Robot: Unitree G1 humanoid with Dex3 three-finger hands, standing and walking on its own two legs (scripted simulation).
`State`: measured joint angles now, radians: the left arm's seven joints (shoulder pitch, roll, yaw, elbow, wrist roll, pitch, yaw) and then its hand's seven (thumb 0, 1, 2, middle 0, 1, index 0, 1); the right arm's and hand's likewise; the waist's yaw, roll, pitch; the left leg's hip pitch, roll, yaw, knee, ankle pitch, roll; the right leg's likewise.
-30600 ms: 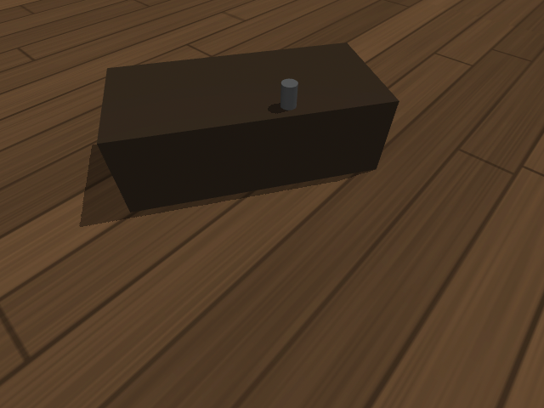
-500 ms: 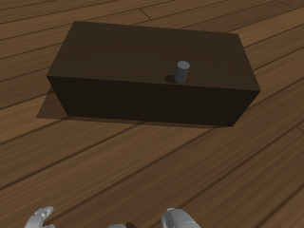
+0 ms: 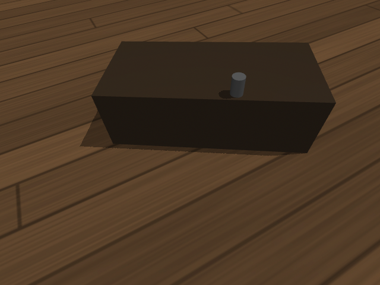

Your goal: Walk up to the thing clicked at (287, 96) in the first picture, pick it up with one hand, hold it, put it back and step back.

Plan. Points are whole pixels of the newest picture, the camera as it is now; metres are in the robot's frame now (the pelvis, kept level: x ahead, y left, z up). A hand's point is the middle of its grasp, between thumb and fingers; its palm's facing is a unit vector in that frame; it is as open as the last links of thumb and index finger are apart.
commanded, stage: step back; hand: right
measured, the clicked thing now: (237, 85) +1.09 -0.21 -0.28
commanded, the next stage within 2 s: stand in 0.84 s
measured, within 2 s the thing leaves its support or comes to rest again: neither
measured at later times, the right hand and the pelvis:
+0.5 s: hand out of the picture +0.09 -0.29 -0.16, palm faces -0.01 +0.93 -0.36, open 7.4 cm; pelvis +0.03 -0.02 +0.00, yaw -1 degrees
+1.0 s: hand (303, 274) +0.18 -0.24 -0.13, palm faces -0.01 +0.94 -0.34, open 7.4 cm; pelvis +0.07 +0.01 +0.01, yaw -1 degrees
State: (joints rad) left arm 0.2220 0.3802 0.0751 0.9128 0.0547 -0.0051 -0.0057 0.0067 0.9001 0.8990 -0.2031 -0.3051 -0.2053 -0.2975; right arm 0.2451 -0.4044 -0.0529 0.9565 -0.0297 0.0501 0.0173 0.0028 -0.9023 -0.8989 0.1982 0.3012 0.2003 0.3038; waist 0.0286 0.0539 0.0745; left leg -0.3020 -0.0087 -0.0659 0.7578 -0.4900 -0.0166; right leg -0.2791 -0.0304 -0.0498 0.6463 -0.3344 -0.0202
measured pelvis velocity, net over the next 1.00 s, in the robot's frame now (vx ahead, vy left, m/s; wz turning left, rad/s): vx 0.07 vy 0.01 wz -0.02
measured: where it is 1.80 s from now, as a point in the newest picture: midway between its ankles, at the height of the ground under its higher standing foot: outside the picture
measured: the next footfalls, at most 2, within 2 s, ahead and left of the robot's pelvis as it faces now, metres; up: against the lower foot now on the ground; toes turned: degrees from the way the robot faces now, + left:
left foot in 0.02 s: +0.04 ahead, +0.13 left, +0.00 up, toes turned -1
right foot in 0.34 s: +0.09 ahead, -0.13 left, +0.00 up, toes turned -2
